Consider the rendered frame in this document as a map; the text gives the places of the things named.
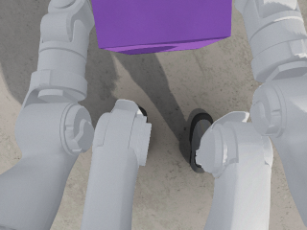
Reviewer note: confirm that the carton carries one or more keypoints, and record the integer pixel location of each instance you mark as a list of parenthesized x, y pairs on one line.
[(135, 27)]

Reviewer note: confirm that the robot left forearm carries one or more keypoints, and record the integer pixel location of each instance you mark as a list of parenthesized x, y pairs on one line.
[(62, 54)]

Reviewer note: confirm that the robot right upper arm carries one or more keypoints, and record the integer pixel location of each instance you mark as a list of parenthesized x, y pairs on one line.
[(279, 110)]

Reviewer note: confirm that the robot left upper arm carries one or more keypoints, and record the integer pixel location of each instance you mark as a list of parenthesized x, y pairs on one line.
[(51, 137)]

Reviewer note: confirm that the robot left thigh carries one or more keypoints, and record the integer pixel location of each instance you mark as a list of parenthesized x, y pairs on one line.
[(113, 172)]

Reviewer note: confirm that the right robot foot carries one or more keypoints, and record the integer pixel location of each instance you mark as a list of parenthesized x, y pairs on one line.
[(199, 125)]

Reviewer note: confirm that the robot right forearm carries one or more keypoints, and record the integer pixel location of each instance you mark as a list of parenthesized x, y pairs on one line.
[(277, 38)]

